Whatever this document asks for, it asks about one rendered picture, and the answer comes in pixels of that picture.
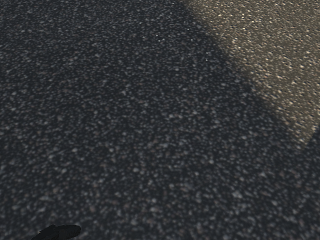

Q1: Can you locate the left robot hand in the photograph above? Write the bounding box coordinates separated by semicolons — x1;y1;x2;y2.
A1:
31;224;81;240

